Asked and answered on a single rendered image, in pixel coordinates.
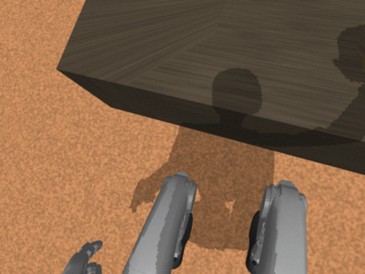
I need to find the left robot foot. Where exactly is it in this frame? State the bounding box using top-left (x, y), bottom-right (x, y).
top-left (172, 213), bottom-right (193, 269)

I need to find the right robot foot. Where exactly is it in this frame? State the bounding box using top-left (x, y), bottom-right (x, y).
top-left (246, 210), bottom-right (260, 274)

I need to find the left robot hand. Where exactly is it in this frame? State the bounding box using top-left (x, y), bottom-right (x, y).
top-left (62, 240), bottom-right (103, 274)

